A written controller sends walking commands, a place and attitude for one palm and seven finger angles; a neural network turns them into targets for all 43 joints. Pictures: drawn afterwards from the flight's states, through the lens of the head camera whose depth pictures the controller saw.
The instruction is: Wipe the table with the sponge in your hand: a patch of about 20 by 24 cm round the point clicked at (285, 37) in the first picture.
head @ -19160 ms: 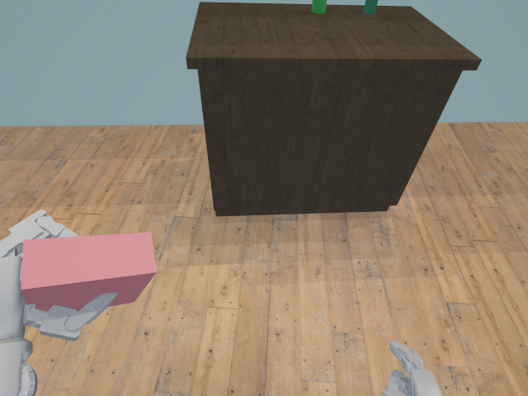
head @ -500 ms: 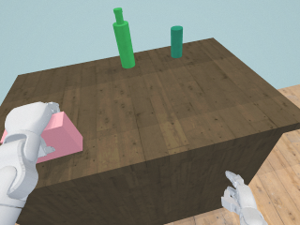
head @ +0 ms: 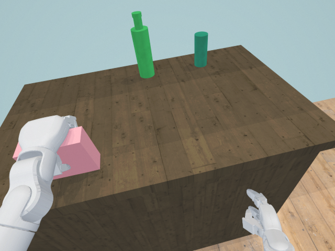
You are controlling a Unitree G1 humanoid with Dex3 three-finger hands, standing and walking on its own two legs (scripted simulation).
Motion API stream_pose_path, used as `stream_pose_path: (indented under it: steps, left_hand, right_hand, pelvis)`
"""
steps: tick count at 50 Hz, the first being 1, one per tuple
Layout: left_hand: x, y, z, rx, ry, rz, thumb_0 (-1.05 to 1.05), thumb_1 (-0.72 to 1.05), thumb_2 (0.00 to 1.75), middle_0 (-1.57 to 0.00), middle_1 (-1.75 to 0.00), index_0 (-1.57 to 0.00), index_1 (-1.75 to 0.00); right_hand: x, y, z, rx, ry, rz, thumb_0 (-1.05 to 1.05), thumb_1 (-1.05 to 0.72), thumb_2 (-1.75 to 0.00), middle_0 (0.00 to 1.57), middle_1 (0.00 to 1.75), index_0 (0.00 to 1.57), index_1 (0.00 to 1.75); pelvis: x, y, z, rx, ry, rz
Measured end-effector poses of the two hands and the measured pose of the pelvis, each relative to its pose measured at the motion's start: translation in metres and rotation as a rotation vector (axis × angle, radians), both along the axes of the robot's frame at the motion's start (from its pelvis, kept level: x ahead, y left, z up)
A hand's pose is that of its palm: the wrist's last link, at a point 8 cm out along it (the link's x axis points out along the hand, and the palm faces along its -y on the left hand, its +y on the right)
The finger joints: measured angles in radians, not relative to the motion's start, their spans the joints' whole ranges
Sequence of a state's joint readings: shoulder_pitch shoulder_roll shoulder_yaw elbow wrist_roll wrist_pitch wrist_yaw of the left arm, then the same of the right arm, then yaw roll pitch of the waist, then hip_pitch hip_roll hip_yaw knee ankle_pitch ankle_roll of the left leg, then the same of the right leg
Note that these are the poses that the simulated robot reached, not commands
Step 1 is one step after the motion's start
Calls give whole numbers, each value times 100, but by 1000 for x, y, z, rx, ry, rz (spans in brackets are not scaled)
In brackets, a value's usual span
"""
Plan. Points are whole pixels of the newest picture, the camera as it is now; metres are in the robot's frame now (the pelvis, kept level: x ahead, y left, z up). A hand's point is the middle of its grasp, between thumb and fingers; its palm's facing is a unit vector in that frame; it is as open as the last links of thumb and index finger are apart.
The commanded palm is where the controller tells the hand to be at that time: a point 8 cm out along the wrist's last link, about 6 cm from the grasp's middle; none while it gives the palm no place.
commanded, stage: wipe forward along the first lane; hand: left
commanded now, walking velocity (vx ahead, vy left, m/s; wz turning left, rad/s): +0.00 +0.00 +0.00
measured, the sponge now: (66, 159) +0.26 +0.30 +0.10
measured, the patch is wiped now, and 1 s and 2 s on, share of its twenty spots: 0.00 0.15 0.45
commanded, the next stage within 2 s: slide across to the middle lane in 1.50 s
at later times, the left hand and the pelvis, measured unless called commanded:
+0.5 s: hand (63, 133) +0.30 +0.32 +0.14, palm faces -0.03 +0.00 -1.00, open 8.9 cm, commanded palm +0.29 +0.31 +0.18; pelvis +0.00 -0.01 +0.00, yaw +1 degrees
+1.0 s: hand (66, 121) +0.35 +0.34 +0.14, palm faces -0.10 +0.01 -0.99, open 8.9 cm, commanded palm +0.33 +0.34 +0.17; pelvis +0.00 -0.01 +0.00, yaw +0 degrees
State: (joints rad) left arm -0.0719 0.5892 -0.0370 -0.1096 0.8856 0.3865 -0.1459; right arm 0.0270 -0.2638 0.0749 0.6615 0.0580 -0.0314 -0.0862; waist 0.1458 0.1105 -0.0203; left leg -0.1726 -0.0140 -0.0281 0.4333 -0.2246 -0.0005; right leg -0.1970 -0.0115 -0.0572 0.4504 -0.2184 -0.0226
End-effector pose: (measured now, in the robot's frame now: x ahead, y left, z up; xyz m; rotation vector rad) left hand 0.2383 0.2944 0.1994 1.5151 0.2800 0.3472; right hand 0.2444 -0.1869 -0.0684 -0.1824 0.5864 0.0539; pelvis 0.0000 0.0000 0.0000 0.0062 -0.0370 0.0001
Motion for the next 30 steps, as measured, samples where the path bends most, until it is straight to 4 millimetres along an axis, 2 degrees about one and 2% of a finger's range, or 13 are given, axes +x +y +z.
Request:
stream_pose_path:
  steps: [9,21,30]
  left_hand:
    - [22,10,0,13,39,26,-1,-43,110,-86,-143,-86,-142]
    - [40,15,-1,23,66,17,0,-45,112,-86,-143,-87,-142]
    - [59,19,-1,31,89,28,1,-46,113,-86,-143,-87,-143]
  right_hand:
    - [-9,-11,-6,-15,34,-29,1,-90,-90,20,30,20,30]
    - [-35,-41,-23,-53,121,-93,1,-90,-90,20,30,20,30]
    - [-51,-52,-30,-58,169,-131,1,-90,-90,20,30,20,30]
  pelvis:
    - [1,-3,0,-1,13,6]
    - [4,-7,0,-4,28,14]
    - [5,-9,-1,-5,42,16]
